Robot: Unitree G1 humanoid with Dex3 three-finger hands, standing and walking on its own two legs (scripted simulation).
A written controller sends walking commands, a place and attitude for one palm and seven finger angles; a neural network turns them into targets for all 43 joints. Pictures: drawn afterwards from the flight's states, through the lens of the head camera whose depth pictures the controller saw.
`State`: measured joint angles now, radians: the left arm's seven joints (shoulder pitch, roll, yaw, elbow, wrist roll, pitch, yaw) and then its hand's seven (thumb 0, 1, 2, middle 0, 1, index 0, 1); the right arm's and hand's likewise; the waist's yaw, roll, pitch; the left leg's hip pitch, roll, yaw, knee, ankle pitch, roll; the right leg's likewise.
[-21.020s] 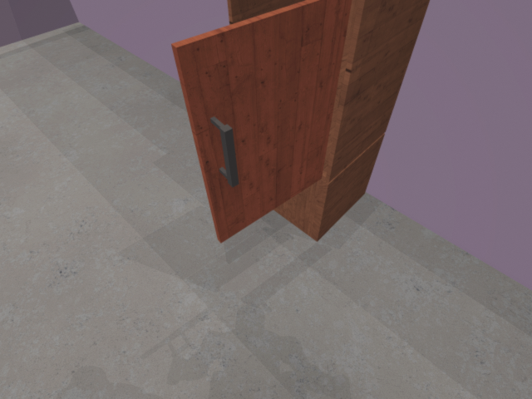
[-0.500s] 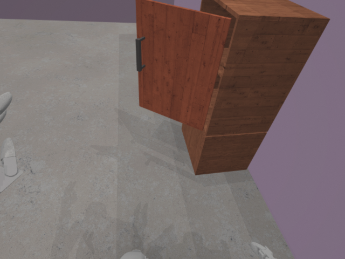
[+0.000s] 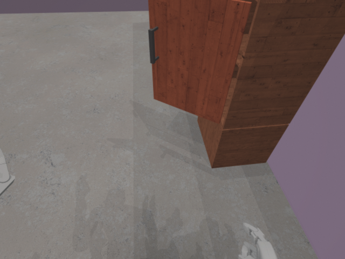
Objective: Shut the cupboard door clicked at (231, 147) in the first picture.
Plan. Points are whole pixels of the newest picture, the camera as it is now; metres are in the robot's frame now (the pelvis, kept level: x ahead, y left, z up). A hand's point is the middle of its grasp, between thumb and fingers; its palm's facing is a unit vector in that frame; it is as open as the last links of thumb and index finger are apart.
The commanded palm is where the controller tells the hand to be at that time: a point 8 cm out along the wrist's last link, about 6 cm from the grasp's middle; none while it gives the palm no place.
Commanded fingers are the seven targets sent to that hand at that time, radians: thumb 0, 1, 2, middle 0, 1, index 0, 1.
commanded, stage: let the arm hang, fingers relaxed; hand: left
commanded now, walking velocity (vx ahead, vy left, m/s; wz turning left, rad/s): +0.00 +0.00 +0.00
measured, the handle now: (154, 45) +1.01 +0.13 +0.02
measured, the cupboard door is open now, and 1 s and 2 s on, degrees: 53 53 53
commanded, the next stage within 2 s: look to check the result in 1.12 s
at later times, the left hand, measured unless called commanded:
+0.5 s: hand out of the picture +0.03 +0.20 -0.16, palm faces +0.06 -0.97 -0.21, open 7.1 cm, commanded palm none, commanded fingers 0.00 0.90 0.90 -0.20 -0.30 -0.20 -0.30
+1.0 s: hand out of the picture -0.04 +0.17 -0.16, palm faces +0.07 -0.99 -0.14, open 7.4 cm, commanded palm none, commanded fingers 0.00 0.90 0.90 -0.20 -0.30 -0.20 -0.30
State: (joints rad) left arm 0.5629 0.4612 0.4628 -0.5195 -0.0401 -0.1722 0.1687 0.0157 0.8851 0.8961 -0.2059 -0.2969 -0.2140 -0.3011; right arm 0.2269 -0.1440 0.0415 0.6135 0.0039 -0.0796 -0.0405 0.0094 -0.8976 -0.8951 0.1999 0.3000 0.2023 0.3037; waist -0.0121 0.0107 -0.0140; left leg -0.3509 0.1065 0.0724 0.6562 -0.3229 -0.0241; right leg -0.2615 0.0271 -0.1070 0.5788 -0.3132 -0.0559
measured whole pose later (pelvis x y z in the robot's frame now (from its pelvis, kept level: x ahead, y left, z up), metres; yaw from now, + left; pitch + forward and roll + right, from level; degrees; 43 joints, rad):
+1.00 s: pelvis +0.00 +0.02 +0.02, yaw +1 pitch -3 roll +0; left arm 0.35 0.09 0.00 1.16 0.02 0.00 0.04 0.01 0.90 0.90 -0.20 -0.29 -0.20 -0.30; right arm 0.35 -0.10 0.00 1.16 -0.01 0.02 -0.03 0.00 -0.90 -0.90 0.20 0.30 0.20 0.30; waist -0.01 0.00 0.01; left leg -0.18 0.03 0.11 0.41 -0.18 0.02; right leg -0.13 -0.02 -0.11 0.41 -0.23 -0.02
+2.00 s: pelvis +0.00 +0.03 +0.01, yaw +4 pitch -1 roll +0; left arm 0.20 0.21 0.03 1.09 0.02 0.02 0.03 0.01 0.90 0.90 -0.20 -0.29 -0.20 -0.30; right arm 0.23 -0.21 -0.02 1.09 -0.01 0.03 -0.01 0.00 -0.90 -0.90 0.19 0.30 0.20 0.30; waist -0.02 0.01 0.05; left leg -0.24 0.00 0.08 0.46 -0.20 0.03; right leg -0.16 -0.06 -0.14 0.45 -0.26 0.00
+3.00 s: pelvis +0.06 +0.10 -0.01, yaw +44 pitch +0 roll +0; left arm 0.45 0.19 0.05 0.99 0.03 -0.03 0.00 0.01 0.90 0.90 -0.20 -0.30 -0.21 -0.30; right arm 0.07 -0.26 -0.05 0.87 -0.03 0.03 0.06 0.01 -0.91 -0.90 0.19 0.30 0.19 0.30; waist 0.03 -0.03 0.13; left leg -0.44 0.02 0.14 0.63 -0.27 0.06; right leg -0.01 -0.20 -0.29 0.60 -0.49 0.09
